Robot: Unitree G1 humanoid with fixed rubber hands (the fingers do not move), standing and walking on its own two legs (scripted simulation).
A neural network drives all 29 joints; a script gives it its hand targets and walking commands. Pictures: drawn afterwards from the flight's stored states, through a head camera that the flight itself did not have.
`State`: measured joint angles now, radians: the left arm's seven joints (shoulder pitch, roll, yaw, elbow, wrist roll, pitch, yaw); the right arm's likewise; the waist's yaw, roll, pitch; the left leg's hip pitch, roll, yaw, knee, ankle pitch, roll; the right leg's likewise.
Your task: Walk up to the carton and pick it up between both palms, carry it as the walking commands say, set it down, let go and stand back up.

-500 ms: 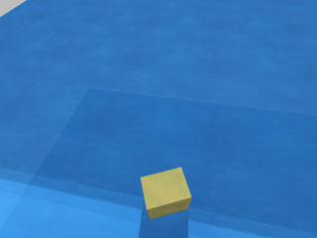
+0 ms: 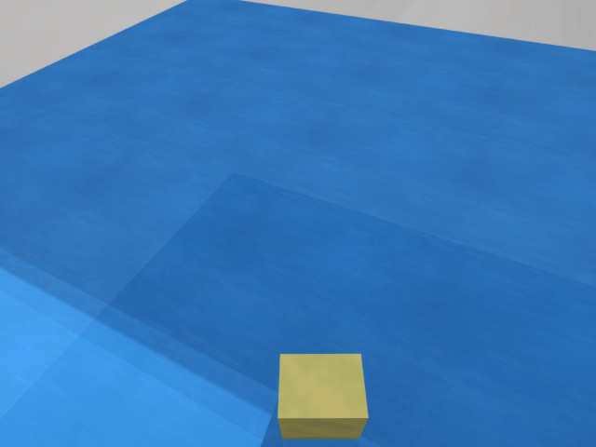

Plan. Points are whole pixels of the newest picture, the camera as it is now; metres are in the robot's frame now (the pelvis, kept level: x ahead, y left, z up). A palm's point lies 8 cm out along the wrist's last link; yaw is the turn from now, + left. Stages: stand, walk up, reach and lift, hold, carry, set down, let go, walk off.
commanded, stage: walk up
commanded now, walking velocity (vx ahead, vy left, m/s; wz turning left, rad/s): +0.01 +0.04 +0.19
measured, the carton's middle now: (320, 397) +0.40 +0.00 -0.65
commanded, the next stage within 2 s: stand in 1.30 s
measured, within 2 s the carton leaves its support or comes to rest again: neither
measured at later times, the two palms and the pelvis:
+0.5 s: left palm out of the picture +0.01 +0.21 -0.14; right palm out of the picture +0.01 -0.20 -0.14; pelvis +0.01 +0.00 +0.01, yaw +1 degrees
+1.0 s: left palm out of the picture +0.00 +0.22 -0.15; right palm out of the picture +0.05 -0.22 -0.15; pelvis +0.01 +0.00 -0.01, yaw +5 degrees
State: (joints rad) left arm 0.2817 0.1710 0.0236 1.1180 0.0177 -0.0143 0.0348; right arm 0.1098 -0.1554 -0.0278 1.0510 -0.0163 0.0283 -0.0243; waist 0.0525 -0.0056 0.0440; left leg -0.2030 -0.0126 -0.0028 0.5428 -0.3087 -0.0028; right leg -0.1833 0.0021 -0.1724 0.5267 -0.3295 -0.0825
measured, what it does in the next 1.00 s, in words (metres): steps on the spot: left foot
